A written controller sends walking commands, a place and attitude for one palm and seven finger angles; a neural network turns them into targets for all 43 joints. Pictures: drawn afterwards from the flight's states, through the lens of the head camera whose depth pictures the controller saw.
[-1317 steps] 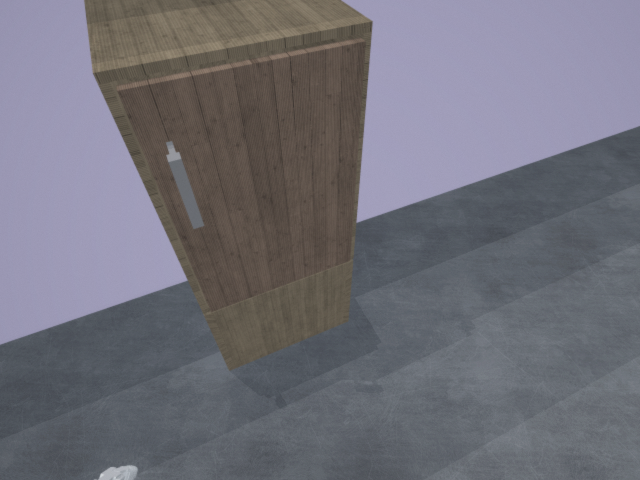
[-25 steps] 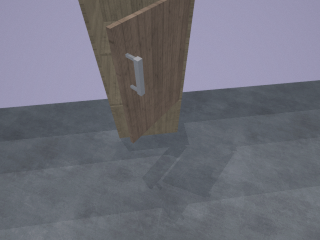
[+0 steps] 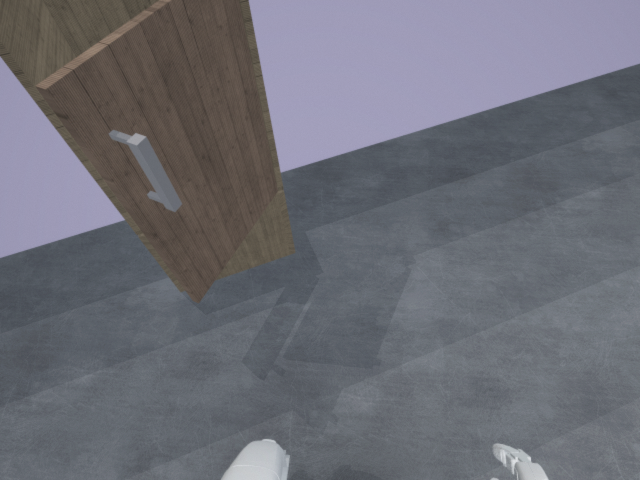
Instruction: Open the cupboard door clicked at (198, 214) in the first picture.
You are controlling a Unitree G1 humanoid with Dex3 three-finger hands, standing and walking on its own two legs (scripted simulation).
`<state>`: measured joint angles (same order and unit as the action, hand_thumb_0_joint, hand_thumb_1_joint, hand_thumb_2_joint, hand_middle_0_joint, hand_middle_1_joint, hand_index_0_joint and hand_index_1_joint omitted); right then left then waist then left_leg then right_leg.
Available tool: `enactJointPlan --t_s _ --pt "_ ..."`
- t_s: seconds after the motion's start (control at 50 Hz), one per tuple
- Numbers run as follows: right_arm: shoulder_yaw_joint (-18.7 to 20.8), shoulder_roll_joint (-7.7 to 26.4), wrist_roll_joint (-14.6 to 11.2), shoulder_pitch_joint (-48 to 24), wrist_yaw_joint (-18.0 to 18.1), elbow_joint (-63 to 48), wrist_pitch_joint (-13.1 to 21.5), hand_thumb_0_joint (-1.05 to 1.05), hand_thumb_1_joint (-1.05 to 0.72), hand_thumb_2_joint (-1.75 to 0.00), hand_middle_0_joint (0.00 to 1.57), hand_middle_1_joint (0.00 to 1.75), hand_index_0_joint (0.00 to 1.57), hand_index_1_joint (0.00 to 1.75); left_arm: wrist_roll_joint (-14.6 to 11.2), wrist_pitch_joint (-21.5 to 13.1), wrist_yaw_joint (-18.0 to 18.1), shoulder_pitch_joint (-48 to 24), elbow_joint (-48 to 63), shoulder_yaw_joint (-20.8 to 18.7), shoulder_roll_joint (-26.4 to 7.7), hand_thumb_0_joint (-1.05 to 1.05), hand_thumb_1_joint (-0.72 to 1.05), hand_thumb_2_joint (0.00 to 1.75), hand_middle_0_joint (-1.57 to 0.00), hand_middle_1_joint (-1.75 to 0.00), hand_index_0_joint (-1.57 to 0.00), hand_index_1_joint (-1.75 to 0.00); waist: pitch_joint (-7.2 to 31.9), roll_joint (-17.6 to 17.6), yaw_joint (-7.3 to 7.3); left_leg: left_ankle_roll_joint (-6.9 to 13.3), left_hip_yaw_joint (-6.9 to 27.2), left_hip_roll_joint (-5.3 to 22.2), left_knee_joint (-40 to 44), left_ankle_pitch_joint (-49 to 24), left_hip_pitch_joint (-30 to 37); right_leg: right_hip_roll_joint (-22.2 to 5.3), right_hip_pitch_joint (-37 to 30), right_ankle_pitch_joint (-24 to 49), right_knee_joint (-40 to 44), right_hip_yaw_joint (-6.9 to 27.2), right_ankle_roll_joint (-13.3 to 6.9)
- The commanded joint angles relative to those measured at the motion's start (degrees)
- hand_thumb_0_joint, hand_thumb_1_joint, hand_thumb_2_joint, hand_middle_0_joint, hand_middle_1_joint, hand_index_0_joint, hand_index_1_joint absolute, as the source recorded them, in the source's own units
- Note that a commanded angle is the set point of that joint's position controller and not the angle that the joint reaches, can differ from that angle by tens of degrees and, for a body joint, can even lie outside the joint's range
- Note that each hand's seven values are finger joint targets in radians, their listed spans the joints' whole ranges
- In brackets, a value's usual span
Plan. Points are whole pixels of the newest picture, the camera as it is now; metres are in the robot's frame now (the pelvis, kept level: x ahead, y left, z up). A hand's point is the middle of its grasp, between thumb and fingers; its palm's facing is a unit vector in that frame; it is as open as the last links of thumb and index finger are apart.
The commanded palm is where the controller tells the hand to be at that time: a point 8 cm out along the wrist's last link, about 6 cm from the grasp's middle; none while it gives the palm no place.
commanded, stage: walk to a spot facing it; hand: left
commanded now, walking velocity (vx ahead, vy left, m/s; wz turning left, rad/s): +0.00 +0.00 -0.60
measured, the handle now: (147, 172) +0.52 +0.33 +0.03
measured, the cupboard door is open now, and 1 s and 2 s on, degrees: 43 43 43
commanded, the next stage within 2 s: none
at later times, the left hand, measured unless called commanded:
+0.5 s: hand (159, 443) +0.16 +0.27 -0.18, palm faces -0.22 -0.95 -0.24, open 7.4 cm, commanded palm none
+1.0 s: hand (270, 391) +0.25 +0.11 -0.16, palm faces -0.58 -0.78 -0.22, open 7.4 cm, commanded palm none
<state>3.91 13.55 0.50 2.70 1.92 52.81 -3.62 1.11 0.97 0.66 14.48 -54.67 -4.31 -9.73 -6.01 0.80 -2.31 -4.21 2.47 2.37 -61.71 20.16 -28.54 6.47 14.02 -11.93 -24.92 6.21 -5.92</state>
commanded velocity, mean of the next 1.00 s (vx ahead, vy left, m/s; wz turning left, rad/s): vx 0.09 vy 0.00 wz -0.60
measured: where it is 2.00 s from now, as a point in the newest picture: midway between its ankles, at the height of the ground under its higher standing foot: (443, 406)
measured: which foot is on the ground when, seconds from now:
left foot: up 0.00-0.32, down 0.34-0.76, up 0.78-1.00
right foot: down 0.00-0.32, up 0.34-0.74, down 0.76-1.00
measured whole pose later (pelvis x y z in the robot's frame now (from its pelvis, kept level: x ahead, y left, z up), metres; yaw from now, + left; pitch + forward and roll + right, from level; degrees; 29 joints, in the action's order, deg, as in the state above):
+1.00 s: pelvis +0.07 +0.01 +0.00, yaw -36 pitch +1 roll +1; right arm 3.6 13.6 1.3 13.7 -0.6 52.9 -2.5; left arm 1.3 -0.2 -0.9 11.9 -52.1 -2.8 -11.0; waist -3.6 0.3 1.4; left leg -4.8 -2.2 5.7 -57.4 19.2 -28.7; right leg 2.3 11.9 -14.6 -25.4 2.1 -3.0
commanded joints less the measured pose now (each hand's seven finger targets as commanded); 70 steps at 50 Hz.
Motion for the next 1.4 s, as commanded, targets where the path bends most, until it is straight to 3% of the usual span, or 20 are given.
enactJointPlan --t_s 0.0,0.26,0.28,0.32,0.34,0.44,0.64,0.7,0.72,0.74,0.76,0.8,0.88,1.06,1.14,1.16,1.18,1.2,1.28,1.38 --pt "0.8 4.1 0.1 -1.2 0.4 -5.0 1.2 0.0 -0.9 -0.9 0.2 0.3 0.2 0.3 0.1 -0.8 0.9 5.4 3.0 -3.1 -11.6 0.0 0.9 0.9 -0.2 -0.3 -0.2 -0.3 7.7 -6.6 -0.73 0.1 1.7 -0.1 0.1 0.6 -6.7 -16.4 -12.3 25.7 4.3 18.9 -1.8" --pt "0.3 3.5 -1.0 4.3 0.7 -6.5 3.4 0.0 -0.9 -0.9 0.2 0.3 0.2 0.3 0.3 -0.2 1.1 0.3 5.4 -3.6 -13.4 0.0 0.9 0.9 -0.2 -0.3 -0.2 -0.3 11.1 -6.2 2.8 1.9 2.3 -2.6 30.9 -3.2 14.3 -12.5 -2.9 27.5 -3.4 23.5 -2.1" --pt "0.5 5.1 -0.8 8.1 1.0 -5.4 3.9 0.0 -0.9 -0.9 0.2 0.3 0.2 0.3 -0.1 -0.1 1.0 -0.9 6.0 -3.2 -12.2 0.0 0.9 0.9 -0.2 -0.3 -0.2 -0.3 12.2 -2.8 4.48 2.8 4.0 0.8 38.6 -8.4 24.7 -8.8 4.4 18.6 -6.8 19.8 0.7" --pt "1.5 12.8 0.5 11.3 1.5 -6.2 4.3 0.0 -0.9 -0.9 0.2 0.3 0.2 0.3 -0.5 -0.5 -0.1 -0.5 7.3 -2.3 -9.4 0.0 0.9 0.9 -0.2 -0.3 -0.2 -0.3 11.4 16.0 4.19 13.7 26.7 25.6 45.7 -24.2 31.4 -0.2 20.1 -24.9 -28.3 0.7 7.4" --pt "0.9 11.3 1.0 10.0 1.5 -7.0 3.9 0.0 -0.9 -0.9 0.2 0.3 0.2 0.3 0.0 -0.3 -0.5 -1.6 7.7 -2.5 -10.8 0.0 0.9 0.9 -0.2 -0.3 -0.2 -0.3 8.4 9.1 3.87 16.5 23.9 26.4 44.5 -26.4 25.8 -3.7 19.3 -23.4 -35.0 0.8 8.3" --pt "-0.8 7.2 1.3 9.6 1.6 -7.1 4.3 0.0 -0.9 -0.9 0.2 0.3 0.2 0.3 0.3 0.7 -2.3 -1.4 6.4 -2.2 -8.4 0.0 0.9 0.9 -0.2 -0.3 -0.2 -0.3 7.9 8.8 1.35 11.0 2.1 14.2 38.9 -46.9 25.8 -6.6 21.1 -14.4 -43.7 -4.7 9.5" --pt "0.5 9.8 1.5 16.8 0.4 -3.5 3.8 0.0 -0.9 -0.9 0.2 0.3 0.2 0.3 0.2 0.9 -3.0 -9.8 8.7 -0.4 -7.3 0.0 0.9 0.9 -0.2 -0.3 -0.2 -0.3 6.5 12.2 4.76 10.1 -5.4 16.0 36.8 -40.9 25.2 -6.8 10.2 -12.2 -18.3 -12.0 7.1" --pt "0.9 10.6 0.9 14.7 0.1 -3.9 3.7 0.0 -0.9 -0.9 0.2 0.3 0.2 0.3 0.1 0.3 -2.7 -3.5 6.8 -1.0 -9.0 0.0 0.9 0.9 -0.2 -0.3 -0.2 -0.3 8.6 8.5 0.49 6.2 -8.6 14.8 27.5 -34.7 18.4 -6.6 -4.8 1.0 -3.3 -11.7 4.9" --pt "0.5 8.3 0.2 14.6 -0.5 -4.6 3.7 0.0 -0.9 -0.9 0.2 0.3 0.2 0.3 0.5 -0.3 -2.0 2.3 5.2 -1.9 -13.5 0.0 0.9 0.9 -0.2 -0.3 -0.2 -0.3 12.6 -1.8 -2.08 2.9 -13.1 11.4 16.7 -21.2 8.5 -14.3 -18.3 10.2 0.9 -2.6 1.7" --pt "-0.7 3.6 0.0 11.6 -1.0 -7.7 3.5 0.0 -0.9 -0.9 0.2 0.3 0.2 0.3 0.6 -0.9 -1.0 7.7 3.9 -3.6 -20.5 0.0 0.9 0.9 -0.2 -0.3 -0.2 -0.3 14.6 -19.5 -4.57 0.0 -14.4 1.7 -0.5 16.6 -7.1 -30.0 -25.0 23.3 4.6 21.0 -5.8" --pt "-0.5 6.4 0.3 10.0 -0.4 -7.7 2.7 0.0 -0.9 -0.9 0.2 0.3 0.2 0.3 -0.4 -0.6 -0.1 8.4 3.5 -3.4 -20.9 0.0 0.9 0.9 -0.2 -0.3 -0.2 -0.3 13.4 -16.4 -5.38 0.7 -4.2 2.8 -5.7 19.3 -9.6 -31.0 -21.0 14.4 6.2 21.7 -9.1" --pt "0.3 6.1 0.5 8.2 -1.2 -6.8 2.4 0.0 -0.9 -0.9 0.2 0.3 0.2 0.3 -0.2 -0.2 0.3 -0.5 6.2 -2.8 -16.2 0.0 0.9 0.9 -0.2 -0.3 -0.2 -0.3 3.8 -14.2 -1.71 0.9 -2.9 5.1 -6.7 9.6 -11.1 -24.2 -8.2 -14.4 12.2 18.8 -6.9" --pt "0.6 4.9 1.1 10.6 -2.3 -4.4 2.5 0.0 -0.9 -0.9 0.2 0.3 0.2 0.3 0.0 -1.9 -0.3 -3.4 6.8 -1.8 -13.1 0.0 0.9 0.9 -0.2 -0.3 -0.2 -0.3 3.3 -8.2 2.18 -0.3 -4.2 4.1 -0.3 -1.0 -4.3 -18.4 -1.9 -9.0 12.6 9.7 -4.5" --pt "0.8 3.7 0.5 3.6 -2.5 -7.7 5.3 0.0 -0.9 -0.9 0.2 0.3 0.2 0.3 0.4 -3.4 -1.2 2.5 4.0 -2.7 -13.7 0.0 0.9 0.9 -0.2 -0.3 -0.2 -0.3 3.5 -8.7 -0.23 0.2 -3.8 0.8 17.4 0.0 -3.0 -18.0 -6.8 -7.4 10.6 15.9 -6.6" --pt "1.0 4.7 0.3 11.5 -1.5 -5.1 6.8 0.0 -0.9 -0.9 0.2 0.3 0.2 0.3 0.2 -3.0 -1.4 -0.7 4.4 -2.8 -12.0 0.0 0.9 0.9 -0.2 -0.3 -0.2 -0.3 5.1 -5.5 4.51 1.0 -4.7 -1.3 34.2 -5.2 21.7 -13.0 8.0 -7.0 2.0 13.5 -2.7" --pt "1.7 8.6 0.6 19.5 -0.5 -2.8 7.4 0.0 -0.9 -0.9 0.2 0.3 0.2 0.3 -0.1 -3.1 -1.7 -1.8 5.2 -2.2 -9.0 0.0 0.9 0.9 -0.2 -0.3 -0.2 -0.3 8.3 3.1 8.32 2.7 2.0 5.1 39.5 1.4 33.7 -7.5 16.0 -8.1 -8.2 8.3 -0.3" --pt "3.2 15.2 2.1 27.3 -0.2 -1.6 7.8 0.0 -0.9 -0.9 0.2 0.3 0.2 0.3 -0.9 -3.2 -2.4 -0.5 6.2 -1.4 -5.3 0.0 0.9 0.9 -0.2 -0.3 -0.2 -0.3 13.4 20.8 10.56 8.9 24.7 23.4 46.7 12.7 42.4 -0.1 27.4 -21.9 -29.8 -3.1 3.7" --pt "2.6 15.0 2.0 28.7 0.1 -1.5 7.3 0.0 -0.9 -0.9 0.2 0.3 0.2 0.3 -0.2 -3.6 -2.5 -4.0 7.1 -1.5 -7.4 0.0 0.9 0.9 -0.2 -0.3 -0.2 -0.3 10.9 14.1 11.13 12.9 31.9 28.7 51.3 16.7 37.1 -4.0 29.7 -21.3 -40.5 -1.8 3.7" --pt "-0.5 5.1 1.6 18.5 -0.2 -3.1 8.1 0.0 -0.9 -0.9 0.2 0.3 0.2 0.3 1.1 -3.1 -4.1 -4.0 4.7 -1.8 -5.9 0.0 0.9 0.9 -0.2 -0.3 -0.2 -0.3 0.8 7.3 4.28 8.4 7.6 18.4 49.2 -10.1 23.9 -11.0 29.6 -4.9 -49.5 -4.4 5.2" --pt "-1.5 3.6 1.2 24.2 0.4 0.7 9.0 0.0 -0.9 -0.9 0.2 0.3 0.2 0.3 0.7 -1.5 -4.3 -4.0 4.3 -0.3 -2.1 0.0 0.9 0.9 -0.2 -0.3 -0.2 -0.3 5.4 8.6 3.35 5.1 -8.7 13.9 44.5 -39.5 30.9 -9.5 30.7 -0.1 -45.3 -8.6 5.5"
